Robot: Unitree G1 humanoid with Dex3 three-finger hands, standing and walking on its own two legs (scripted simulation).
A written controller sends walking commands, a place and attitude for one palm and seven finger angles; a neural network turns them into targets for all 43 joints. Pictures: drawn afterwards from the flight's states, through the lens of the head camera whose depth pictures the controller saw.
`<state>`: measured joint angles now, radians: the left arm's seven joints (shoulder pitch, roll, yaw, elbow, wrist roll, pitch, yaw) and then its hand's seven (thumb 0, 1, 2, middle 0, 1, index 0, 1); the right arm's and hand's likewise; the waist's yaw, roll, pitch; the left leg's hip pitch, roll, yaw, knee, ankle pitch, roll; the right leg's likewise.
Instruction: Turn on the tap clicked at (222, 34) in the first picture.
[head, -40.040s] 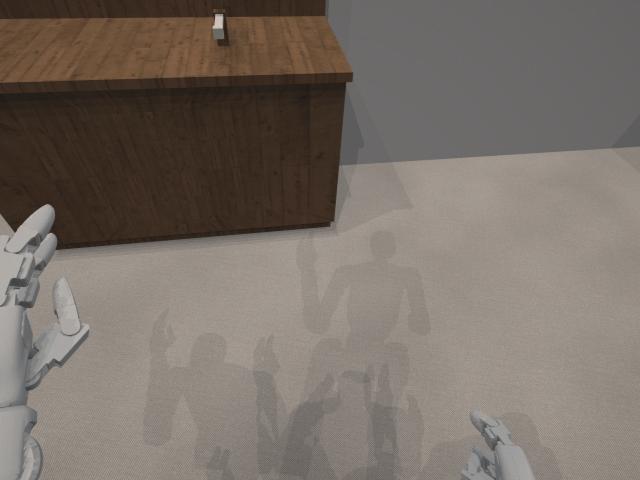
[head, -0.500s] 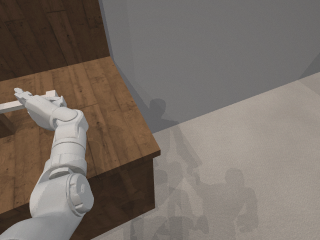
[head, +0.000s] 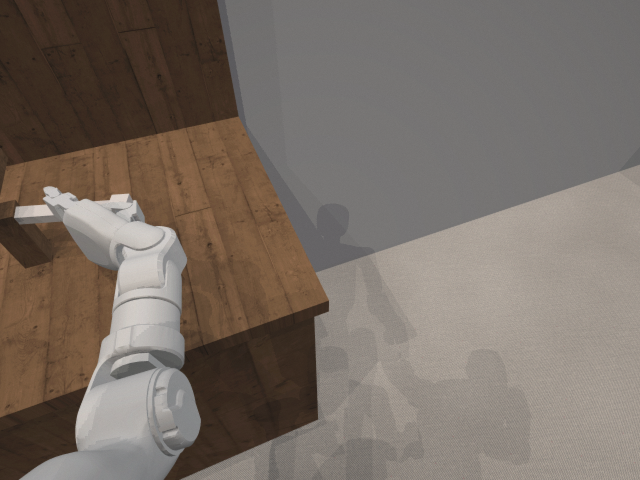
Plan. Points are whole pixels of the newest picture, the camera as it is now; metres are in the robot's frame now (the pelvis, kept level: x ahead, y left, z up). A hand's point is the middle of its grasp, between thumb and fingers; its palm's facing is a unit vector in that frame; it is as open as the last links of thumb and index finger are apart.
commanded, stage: lift the hand up off the lever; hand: left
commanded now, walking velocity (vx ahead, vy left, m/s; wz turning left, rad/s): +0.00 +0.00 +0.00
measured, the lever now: (122, 208) +0.46 +0.28 +0.10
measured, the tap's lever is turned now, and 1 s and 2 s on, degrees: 73 70 70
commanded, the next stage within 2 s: draw the hand back beside the body in 0.50 s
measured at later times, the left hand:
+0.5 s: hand (132, 212) +0.43 +0.24 +0.12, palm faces +0.87 -0.49 -0.09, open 7.8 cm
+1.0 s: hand (88, 214) +0.34 +0.23 +0.20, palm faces +0.42 -0.89 -0.20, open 7.8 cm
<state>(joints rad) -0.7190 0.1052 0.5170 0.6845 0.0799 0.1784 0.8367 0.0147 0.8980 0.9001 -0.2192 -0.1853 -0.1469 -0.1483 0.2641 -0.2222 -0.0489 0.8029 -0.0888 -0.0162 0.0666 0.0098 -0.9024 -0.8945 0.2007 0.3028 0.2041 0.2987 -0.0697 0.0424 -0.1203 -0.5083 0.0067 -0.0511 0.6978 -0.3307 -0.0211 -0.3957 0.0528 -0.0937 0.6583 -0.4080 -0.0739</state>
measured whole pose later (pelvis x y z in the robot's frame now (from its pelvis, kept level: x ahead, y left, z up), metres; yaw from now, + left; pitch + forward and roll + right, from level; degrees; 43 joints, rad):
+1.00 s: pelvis -0.02 +0.00 +0.02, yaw -3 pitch -2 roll +1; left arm -0.30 0.35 0.25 0.33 -0.08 -0.01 0.20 0.01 0.90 0.90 -0.14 -0.17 -0.16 -0.18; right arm 0.24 -0.27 -0.02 0.70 0.03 -0.03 -0.03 0.01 -0.90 -0.89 0.20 0.30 0.20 0.30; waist 0.00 0.07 -0.05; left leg -0.22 0.01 0.00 0.49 -0.23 -0.01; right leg -0.15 0.06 -0.04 0.49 -0.31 -0.07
